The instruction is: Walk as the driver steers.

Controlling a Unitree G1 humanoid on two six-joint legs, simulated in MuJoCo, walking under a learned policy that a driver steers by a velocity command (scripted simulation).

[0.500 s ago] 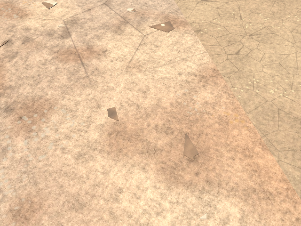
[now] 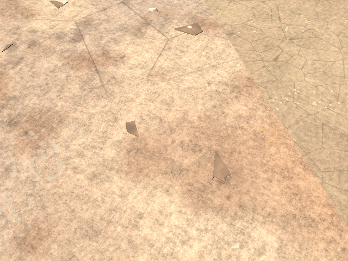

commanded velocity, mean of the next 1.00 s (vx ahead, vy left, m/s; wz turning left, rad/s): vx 0.34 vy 0.00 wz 0.32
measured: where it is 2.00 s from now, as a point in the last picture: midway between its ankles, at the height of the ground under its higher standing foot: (110, 190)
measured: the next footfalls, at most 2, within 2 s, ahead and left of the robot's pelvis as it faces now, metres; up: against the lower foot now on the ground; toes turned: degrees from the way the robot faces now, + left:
left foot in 0.78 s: +0.37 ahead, +0.12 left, +0.00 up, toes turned +17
right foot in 1.24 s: +0.71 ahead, +0.05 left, +0.00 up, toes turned +33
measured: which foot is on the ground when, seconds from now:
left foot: down 0.00-0.32, up 0.34-0.76, down 0.78-1.00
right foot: down 0.00-0.78, up 0.80-1.00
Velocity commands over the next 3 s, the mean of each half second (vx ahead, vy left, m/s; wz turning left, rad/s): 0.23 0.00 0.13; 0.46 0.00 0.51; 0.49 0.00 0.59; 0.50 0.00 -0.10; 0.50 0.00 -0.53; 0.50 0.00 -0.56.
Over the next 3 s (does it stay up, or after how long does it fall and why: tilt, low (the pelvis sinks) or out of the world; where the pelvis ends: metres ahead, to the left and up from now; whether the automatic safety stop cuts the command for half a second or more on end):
stays up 1.29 0.52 0.00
